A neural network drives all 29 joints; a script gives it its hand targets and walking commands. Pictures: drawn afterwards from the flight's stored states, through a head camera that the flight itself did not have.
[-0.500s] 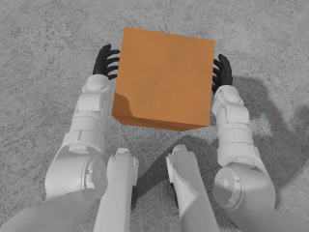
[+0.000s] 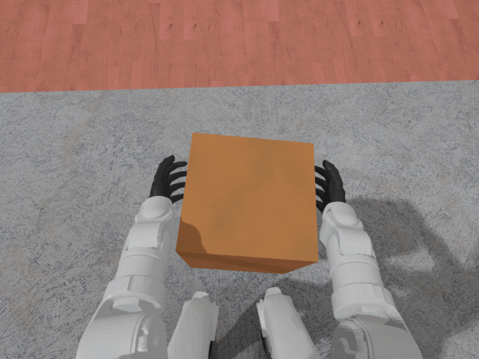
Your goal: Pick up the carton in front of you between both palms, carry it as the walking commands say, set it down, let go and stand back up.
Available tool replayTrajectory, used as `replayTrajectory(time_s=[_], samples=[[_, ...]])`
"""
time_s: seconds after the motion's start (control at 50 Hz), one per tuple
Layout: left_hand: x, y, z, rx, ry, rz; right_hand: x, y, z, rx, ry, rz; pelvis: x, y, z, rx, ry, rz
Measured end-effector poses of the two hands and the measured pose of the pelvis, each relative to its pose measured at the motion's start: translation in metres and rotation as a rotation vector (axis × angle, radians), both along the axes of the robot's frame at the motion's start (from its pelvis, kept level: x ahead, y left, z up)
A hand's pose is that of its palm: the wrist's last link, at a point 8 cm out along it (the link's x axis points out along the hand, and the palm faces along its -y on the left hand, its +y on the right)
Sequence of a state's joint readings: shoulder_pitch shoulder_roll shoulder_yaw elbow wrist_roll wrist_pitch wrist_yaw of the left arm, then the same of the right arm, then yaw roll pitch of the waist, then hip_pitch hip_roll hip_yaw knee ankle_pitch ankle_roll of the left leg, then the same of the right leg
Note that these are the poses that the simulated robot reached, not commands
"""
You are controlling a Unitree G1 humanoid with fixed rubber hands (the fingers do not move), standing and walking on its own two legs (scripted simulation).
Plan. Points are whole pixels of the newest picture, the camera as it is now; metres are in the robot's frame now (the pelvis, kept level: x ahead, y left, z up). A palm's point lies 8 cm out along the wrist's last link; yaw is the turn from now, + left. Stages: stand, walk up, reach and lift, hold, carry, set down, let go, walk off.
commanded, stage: reach and lift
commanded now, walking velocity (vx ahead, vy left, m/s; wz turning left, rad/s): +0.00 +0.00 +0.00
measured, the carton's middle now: (244, 213) +0.38 -0.02 -0.12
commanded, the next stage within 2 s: hold in 1.66 s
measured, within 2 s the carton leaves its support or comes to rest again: neither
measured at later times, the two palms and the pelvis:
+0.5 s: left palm (125, 183) +0.35 +0.14 +0.11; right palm (366, 181) +0.35 -0.16 +0.11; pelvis +0.05 +0.00 +0.12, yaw +0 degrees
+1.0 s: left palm (100, 176) +0.33 +0.14 +0.17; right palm (392, 169) +0.33 -0.16 +0.17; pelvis +0.03 -0.01 +0.14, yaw +0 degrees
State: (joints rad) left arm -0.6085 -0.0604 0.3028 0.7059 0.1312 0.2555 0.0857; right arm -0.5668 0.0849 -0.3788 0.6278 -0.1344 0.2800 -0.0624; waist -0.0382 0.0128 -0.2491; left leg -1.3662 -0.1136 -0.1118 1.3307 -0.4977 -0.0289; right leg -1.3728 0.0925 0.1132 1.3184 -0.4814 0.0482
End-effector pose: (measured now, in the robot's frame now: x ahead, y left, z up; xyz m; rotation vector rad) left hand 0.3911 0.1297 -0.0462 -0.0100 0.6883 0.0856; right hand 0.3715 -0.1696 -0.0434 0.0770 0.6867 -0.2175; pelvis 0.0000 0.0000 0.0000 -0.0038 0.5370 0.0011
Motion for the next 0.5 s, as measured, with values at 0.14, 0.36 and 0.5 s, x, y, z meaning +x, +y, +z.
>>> replayTrajectory(time_s=[0.14, 0.36, 0.5], samples=[[-0.012, 0.003, 0.044, 0.001, -0.004, 0.013, -0.008, 0.003, 0.044, -0.002, -0.004, 0.014, 0.016, 0.0, 0.04, 0.001, -0.082, 0.0], [-0.029, 0.007, 0.11, 0.004, -0.01, 0.034, -0.019, 0.007, 0.109, -0.007, -0.009, 0.04, 0.04, -0.002, 0.095, 0.003, -0.238, -0.002], [-0.039, 0.01, 0.152, 0.006, -0.015, 0.044, -0.025, 0.009, 0.152, -0.012, -0.014, 0.055, 0.052, -0.003, 0.123, 0.004, -0.357, -0.003]])
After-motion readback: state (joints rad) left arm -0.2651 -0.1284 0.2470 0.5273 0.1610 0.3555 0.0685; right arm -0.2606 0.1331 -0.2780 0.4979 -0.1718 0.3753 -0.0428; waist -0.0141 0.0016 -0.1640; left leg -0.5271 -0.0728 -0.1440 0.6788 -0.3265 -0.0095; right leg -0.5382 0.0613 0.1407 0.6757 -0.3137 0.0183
